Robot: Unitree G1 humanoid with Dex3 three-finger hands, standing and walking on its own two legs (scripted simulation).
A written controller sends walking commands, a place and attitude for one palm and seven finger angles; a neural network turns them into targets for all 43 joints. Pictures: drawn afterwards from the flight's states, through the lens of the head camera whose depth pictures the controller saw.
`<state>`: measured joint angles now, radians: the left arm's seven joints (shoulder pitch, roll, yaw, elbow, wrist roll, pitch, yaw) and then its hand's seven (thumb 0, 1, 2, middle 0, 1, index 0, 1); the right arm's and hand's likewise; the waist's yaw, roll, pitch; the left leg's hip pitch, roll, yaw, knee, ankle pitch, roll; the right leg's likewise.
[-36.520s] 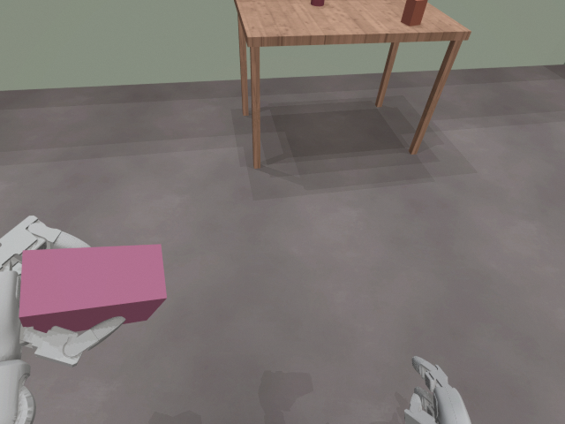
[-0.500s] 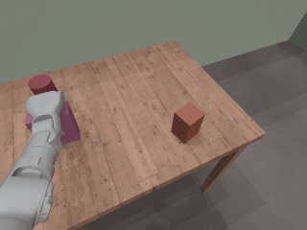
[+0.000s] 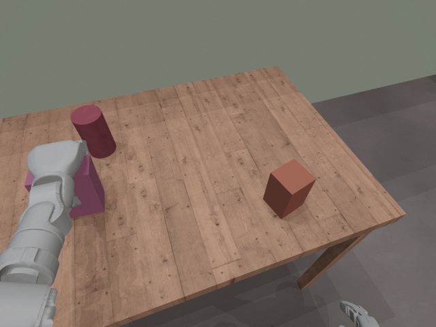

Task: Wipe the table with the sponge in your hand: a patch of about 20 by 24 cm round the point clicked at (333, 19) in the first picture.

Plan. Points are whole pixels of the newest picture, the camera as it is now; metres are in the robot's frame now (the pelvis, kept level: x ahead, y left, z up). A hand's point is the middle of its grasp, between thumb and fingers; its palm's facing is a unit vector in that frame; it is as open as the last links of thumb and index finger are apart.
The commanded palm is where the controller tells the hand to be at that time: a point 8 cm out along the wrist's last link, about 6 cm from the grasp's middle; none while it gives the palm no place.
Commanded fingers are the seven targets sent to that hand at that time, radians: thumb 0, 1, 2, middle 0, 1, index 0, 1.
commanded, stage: wipe back along the first lane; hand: left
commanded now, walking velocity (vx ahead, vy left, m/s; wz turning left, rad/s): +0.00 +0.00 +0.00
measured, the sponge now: (73, 195) +0.36 +0.34 -0.01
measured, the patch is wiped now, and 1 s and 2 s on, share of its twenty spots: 1.00 1.00 1.00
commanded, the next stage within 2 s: lift the sponge slowly off the table in 1.56 s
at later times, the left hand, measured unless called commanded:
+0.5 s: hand (69, 195) +0.33 +0.32 +0.03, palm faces -0.05 -0.04 -1.00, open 10.2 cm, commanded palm +0.30 +0.31 +0.07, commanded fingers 0.00 0.10 1.30 -1.20 -1.60 -1.20 -1.60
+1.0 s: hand (69, 222) +0.28 +0.29 +0.03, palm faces -0.01 -0.05 -1.00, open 10.2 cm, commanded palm +0.24 +0.28 +0.07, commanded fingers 0.00 0.10 1.30 -1.20 -1.60 -1.20 -1.60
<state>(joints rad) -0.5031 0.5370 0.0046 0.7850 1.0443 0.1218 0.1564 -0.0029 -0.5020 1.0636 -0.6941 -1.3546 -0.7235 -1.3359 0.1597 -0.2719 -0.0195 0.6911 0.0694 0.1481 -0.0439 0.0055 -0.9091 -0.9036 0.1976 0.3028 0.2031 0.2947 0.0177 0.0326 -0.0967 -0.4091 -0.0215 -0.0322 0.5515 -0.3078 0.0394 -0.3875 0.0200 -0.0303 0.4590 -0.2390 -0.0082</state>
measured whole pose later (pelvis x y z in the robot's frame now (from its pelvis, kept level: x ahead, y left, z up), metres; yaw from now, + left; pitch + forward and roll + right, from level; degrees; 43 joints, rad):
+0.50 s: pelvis +0.00 +0.00 +0.00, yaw -1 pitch +7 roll -2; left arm -0.31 0.47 -0.02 0.57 1.00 0.22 0.19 -0.01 -0.48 1.06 -0.66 -1.39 -0.69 -1.37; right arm 0.16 -0.27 0.00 0.67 0.07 0.16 -0.03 0.01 -0.91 -0.90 0.20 0.30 0.20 0.29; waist 0.03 0.04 -0.10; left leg -0.36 -0.03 -0.02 0.55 -0.31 0.05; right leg -0.35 0.02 -0.02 0.47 -0.24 0.00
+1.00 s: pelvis +0.00 +0.00 +0.00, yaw +0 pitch +4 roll -1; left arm -0.06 0.41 -0.08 0.27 0.99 0.31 0.20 0.00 -0.47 1.06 -0.65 -1.40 -0.68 -1.38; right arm 0.09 -0.25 0.02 0.65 0.07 0.13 -0.02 0.01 -0.91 -0.90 0.20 0.30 0.20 0.29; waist 0.08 0.06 -0.10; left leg -0.29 -0.03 -0.02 0.53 -0.31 0.04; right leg -0.28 0.01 -0.02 0.47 -0.26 0.00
